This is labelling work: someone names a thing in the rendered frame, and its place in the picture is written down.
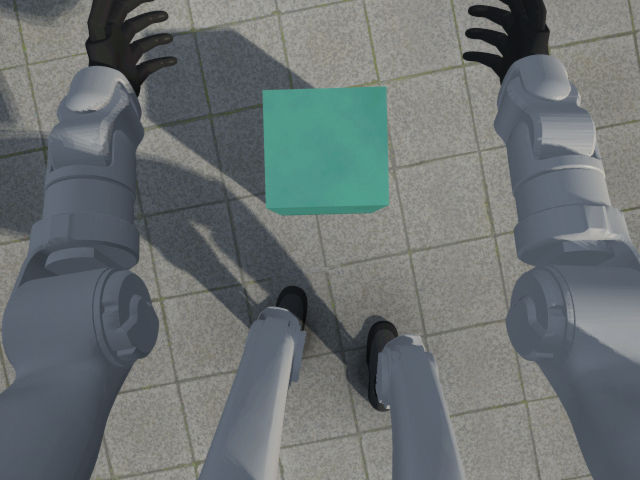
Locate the carton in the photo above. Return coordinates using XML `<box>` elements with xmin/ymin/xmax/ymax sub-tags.
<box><xmin>262</xmin><ymin>86</ymin><xmax>389</xmax><ymax>216</ymax></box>

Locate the robot right thigh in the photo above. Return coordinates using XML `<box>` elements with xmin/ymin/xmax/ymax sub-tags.
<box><xmin>377</xmin><ymin>345</ymin><xmax>466</xmax><ymax>480</ymax></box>

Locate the right robot forearm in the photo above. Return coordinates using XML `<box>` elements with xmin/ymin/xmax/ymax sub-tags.
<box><xmin>494</xmin><ymin>54</ymin><xmax>640</xmax><ymax>272</ymax></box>

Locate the right robot foot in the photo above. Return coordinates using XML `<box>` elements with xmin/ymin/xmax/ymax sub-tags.
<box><xmin>366</xmin><ymin>321</ymin><xmax>398</xmax><ymax>412</ymax></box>

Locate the right robot hand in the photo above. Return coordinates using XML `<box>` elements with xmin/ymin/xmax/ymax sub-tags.
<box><xmin>463</xmin><ymin>0</ymin><xmax>550</xmax><ymax>84</ymax></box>

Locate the left robot hand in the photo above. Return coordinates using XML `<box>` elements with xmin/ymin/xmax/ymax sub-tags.
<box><xmin>85</xmin><ymin>0</ymin><xmax>177</xmax><ymax>98</ymax></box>

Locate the left robot forearm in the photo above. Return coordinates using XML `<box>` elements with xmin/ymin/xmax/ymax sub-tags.
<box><xmin>2</xmin><ymin>66</ymin><xmax>144</xmax><ymax>365</ymax></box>

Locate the right robot upper arm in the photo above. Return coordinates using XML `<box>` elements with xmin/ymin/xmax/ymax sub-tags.
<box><xmin>505</xmin><ymin>264</ymin><xmax>640</xmax><ymax>480</ymax></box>

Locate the left robot upper arm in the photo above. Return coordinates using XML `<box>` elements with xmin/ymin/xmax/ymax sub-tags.
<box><xmin>0</xmin><ymin>267</ymin><xmax>159</xmax><ymax>480</ymax></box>

